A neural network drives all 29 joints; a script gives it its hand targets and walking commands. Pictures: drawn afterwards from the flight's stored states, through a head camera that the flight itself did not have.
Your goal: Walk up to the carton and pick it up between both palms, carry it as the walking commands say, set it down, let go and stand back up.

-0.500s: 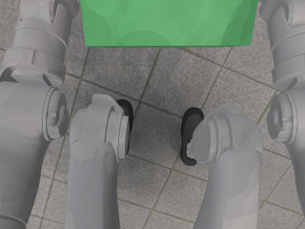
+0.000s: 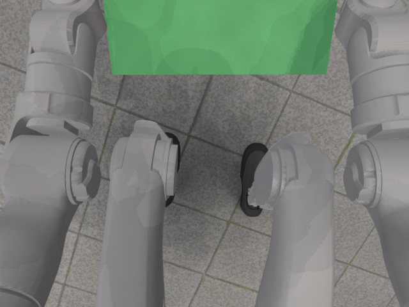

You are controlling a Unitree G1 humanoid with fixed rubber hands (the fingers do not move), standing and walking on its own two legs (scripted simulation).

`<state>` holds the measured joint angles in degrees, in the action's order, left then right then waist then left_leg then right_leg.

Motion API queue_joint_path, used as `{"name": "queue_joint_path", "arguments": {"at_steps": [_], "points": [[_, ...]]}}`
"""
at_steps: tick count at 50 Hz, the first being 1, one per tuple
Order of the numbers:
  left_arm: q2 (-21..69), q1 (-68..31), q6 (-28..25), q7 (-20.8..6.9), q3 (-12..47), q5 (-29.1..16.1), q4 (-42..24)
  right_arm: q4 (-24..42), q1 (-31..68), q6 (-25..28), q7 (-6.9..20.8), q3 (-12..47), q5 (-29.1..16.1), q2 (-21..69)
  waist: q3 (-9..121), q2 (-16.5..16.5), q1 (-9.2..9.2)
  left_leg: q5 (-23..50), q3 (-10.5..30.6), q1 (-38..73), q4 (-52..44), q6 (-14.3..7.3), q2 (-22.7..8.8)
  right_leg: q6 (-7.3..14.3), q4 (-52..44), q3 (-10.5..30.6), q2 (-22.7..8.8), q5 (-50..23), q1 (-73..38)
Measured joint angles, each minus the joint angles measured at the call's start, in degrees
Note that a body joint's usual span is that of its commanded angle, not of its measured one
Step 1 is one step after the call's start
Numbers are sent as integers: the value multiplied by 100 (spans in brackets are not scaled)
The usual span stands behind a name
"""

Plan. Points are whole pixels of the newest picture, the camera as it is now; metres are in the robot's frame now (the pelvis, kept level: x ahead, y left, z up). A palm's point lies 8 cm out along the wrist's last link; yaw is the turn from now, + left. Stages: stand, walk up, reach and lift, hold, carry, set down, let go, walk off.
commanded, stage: reach and lift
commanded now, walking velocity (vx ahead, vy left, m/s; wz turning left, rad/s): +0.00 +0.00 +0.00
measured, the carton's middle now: out of the picture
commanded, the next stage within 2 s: none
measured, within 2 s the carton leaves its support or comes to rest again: neither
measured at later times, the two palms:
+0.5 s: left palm out of the picture +0.51 +0.21 -0.09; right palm out of the picture +0.53 -0.16 -0.09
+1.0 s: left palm out of the picture +0.49 +0.21 -0.02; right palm out of the picture +0.52 -0.17 -0.02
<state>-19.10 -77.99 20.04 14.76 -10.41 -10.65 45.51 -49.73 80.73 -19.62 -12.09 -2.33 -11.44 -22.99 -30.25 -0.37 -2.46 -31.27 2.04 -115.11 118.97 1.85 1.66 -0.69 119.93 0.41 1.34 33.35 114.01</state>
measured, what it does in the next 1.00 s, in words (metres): rises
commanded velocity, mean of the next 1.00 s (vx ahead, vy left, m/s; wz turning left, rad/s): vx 0.00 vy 0.00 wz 0.00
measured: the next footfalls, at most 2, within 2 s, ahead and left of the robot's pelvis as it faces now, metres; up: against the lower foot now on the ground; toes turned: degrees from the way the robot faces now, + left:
none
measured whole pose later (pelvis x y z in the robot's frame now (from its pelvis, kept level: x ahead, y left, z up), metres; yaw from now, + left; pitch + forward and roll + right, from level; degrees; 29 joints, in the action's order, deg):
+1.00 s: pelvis -0.02 +0.00 +0.08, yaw -1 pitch +22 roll +0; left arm -14.7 -71.3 29.5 13.1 -16.8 -3.4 33.4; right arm -38.9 74.5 -29.0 -11.3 -9.5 -5.0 -18.3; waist -30.2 -1.1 -2.6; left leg -26.6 2.2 -97.7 102.8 1.7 0.6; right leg -0.8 103.1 0.7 2.4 27.7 97.0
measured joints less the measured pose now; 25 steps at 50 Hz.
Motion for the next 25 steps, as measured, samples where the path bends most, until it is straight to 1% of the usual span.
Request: {"name": "queue_joint_path", "arguments": {"at_steps": [2,5,11,14,16,21,25], "points": [[14,-97,-15,-9,-44,54,105,-20,69,-52,15,-65,117,4,0,7,1,43,9,56,-68,0,4,3,-72,-7,-3,-43,-61],[-2,-105,4,14,-19,51,6,38,125,-98,17,-88,94,-17,-3,34,8,94,27,138,-142,1,1,-3,-164,-23,4,-101,-151],[56,-230,106,-57,-287,296,-14,-66,287,-126,48,-266,246,48,8,3,-20,194,-9,239,-320,-12,-63,-11,-341,18,69,-255,-200],[33,-144,240,-81,-305,272,-226,255,184,-326,-13,-222,236,65,-5,2,-4,237,-3,282,-396,-6,-66,-12,-419,15,73,-302,-242],[73,-62,330,-102,-388,341,-376,382,108,-404,-34,-260,246,107,-5,-14,4,254,-4,335,-458,-5,-70,-11,-480,18,78,-322,-289],[141,108,541,-140,-470,473,-574,527,-33,-586,-44,-286,303,175,-4,-57,-6,293,-3,482,-613,-1,-92,-7,-641,21,100,-381,-423],[184,293,771,-123,-510,492,-930,751,-190,-721,-52,-332,281,232,-14,-70,2,312,1,655,-752,-2,-95,-12,-786,21,102,-403,-600]]}}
